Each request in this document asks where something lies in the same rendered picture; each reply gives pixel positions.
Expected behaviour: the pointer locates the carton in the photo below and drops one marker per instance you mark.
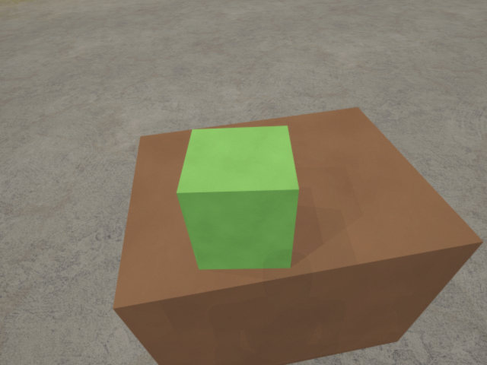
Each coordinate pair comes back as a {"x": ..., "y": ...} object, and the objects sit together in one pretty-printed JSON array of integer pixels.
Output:
[{"x": 238, "y": 192}]

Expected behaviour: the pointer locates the pedestal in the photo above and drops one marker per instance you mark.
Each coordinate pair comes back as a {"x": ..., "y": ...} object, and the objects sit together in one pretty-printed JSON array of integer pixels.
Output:
[{"x": 374, "y": 244}]

